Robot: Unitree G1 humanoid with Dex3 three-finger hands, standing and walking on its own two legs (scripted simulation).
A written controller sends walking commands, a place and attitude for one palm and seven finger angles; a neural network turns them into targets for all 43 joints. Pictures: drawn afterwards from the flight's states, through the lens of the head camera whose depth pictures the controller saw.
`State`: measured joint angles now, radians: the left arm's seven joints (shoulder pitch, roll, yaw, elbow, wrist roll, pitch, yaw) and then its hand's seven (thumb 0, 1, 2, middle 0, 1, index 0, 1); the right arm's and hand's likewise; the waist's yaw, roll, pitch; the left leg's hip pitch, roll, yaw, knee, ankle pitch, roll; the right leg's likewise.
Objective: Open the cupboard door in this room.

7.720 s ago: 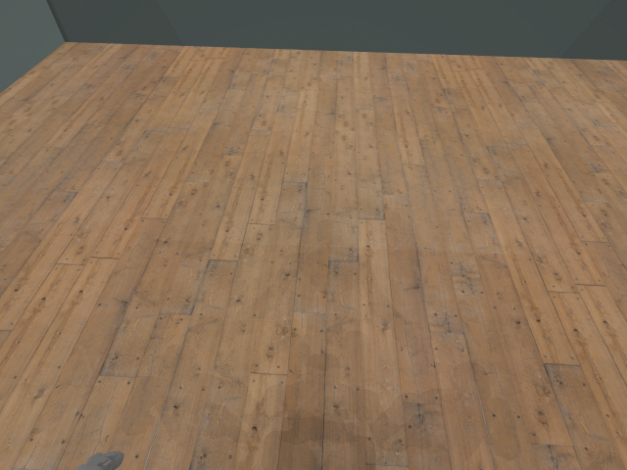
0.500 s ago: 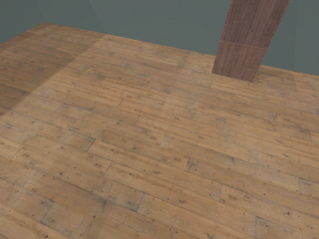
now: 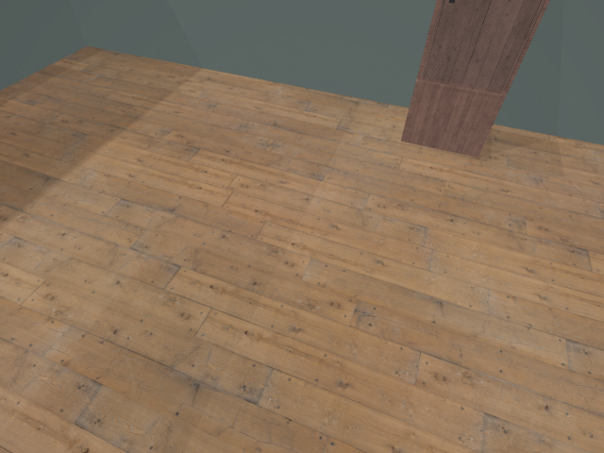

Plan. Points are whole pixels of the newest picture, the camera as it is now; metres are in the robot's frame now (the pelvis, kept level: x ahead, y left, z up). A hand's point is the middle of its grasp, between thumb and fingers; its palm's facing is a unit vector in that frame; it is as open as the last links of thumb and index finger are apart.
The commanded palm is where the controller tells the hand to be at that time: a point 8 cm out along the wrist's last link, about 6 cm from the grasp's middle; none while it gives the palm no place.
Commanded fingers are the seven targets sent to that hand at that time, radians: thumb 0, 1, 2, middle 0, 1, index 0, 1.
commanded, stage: stand and wait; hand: left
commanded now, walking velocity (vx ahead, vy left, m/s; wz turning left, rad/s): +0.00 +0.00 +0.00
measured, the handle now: out of the picture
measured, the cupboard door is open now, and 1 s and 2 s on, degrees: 0 0 0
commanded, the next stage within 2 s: turn or walk to find it in 0.20 s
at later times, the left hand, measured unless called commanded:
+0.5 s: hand out of the picture +0.01 +0.17 -0.18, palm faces +0.07 -0.97 -0.22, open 7.4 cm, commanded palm none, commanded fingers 0.00 0.90 0.90 -0.20 -0.30 -0.20 -0.30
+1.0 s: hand out of the picture +0.02 +0.20 -0.17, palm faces +0.01 -0.96 -0.27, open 7.4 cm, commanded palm none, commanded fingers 0.00 0.90 0.90 -0.20 -0.30 -0.20 -0.30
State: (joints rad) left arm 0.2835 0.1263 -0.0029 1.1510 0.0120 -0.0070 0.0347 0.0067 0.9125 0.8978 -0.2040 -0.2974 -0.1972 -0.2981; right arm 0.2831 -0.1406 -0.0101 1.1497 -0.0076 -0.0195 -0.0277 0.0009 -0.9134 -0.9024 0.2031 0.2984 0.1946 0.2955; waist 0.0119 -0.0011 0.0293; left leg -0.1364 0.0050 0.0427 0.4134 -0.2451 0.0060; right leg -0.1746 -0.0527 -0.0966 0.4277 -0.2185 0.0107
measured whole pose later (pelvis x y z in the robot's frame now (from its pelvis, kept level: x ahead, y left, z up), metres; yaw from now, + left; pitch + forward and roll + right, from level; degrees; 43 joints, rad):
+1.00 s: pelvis +0.00 -0.01 +0.00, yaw -2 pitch -1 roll +0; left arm 0.21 0.24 0.03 1.11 0.02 0.02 0.02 0.01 0.91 0.90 -0.20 -0.30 -0.20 -0.30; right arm 0.18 -0.25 -0.03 1.09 -0.02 0.00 -0.03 0.00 -0.91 -0.90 0.20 0.30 0.19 0.30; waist 0.03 0.01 0.06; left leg -0.16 0.04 0.06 0.45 -0.26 -0.02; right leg -0.21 -0.02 -0.08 0.45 -0.22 -0.01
